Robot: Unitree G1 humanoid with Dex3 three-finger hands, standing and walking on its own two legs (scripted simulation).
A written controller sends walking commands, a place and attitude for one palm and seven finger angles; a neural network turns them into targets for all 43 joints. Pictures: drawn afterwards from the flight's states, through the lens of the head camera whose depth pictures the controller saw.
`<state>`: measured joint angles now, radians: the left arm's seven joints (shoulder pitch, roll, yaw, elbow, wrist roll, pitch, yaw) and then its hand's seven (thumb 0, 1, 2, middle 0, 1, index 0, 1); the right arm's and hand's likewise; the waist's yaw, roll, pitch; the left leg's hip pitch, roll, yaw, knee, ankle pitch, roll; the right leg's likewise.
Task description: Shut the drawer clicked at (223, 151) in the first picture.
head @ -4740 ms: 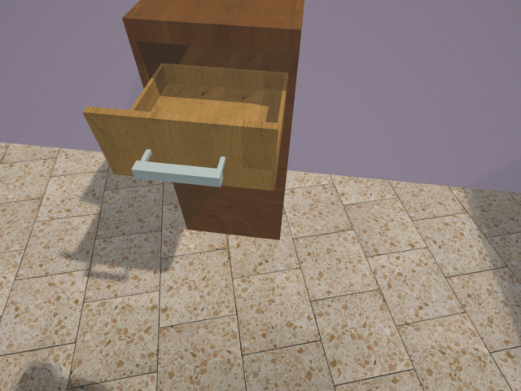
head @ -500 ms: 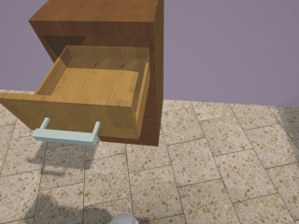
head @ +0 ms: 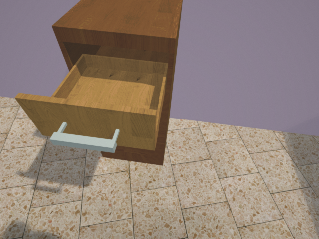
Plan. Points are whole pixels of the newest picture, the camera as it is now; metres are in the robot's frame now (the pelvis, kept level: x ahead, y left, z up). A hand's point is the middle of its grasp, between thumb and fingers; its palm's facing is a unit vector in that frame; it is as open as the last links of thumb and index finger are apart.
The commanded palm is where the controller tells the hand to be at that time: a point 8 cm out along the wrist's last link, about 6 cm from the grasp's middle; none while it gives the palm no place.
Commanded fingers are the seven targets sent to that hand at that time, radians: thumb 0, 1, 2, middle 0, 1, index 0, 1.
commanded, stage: come to a stop and stand still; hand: left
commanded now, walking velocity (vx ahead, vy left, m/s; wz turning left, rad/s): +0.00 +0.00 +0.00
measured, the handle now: (87, 135) +0.37 +0.25 +0.01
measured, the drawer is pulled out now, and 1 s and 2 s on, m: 0.30 0.30 0.30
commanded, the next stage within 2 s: look again from close up in 0.16 s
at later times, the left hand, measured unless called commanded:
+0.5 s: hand out of the picture +0.05 +0.20 -0.18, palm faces -0.02 -0.97 -0.26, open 7.3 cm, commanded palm none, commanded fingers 0.00 0.90 0.90 -0.20 -0.30 -0.20 -0.30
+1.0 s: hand out of the picture +0.02 +0.21 -0.18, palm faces -0.04 -0.97 -0.22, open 7.3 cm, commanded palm none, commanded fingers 0.00 0.90 0.90 -0.20 -0.30 -0.20 -0.30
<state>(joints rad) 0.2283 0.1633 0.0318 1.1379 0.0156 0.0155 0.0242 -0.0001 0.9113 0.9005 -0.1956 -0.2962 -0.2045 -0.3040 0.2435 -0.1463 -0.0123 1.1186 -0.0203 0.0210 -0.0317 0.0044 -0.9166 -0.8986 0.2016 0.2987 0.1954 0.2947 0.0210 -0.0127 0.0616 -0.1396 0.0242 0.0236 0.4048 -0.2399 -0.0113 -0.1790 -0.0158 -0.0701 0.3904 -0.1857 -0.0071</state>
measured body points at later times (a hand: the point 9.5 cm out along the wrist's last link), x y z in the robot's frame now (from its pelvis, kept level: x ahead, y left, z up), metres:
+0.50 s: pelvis +0.02 +0.02 -0.01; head +0.01 +0.01 +0.44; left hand +0.05 +0.26 -0.16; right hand +0.04 -0.22 -0.17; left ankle -0.01 +0.12 -0.74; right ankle +0.02 -0.11 -0.74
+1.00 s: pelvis +0.00 +0.03 -0.01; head +0.01 +0.03 +0.44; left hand +0.03 +0.26 -0.16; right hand +0.02 -0.21 -0.17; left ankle -0.01 +0.12 -0.74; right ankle +0.02 -0.11 -0.74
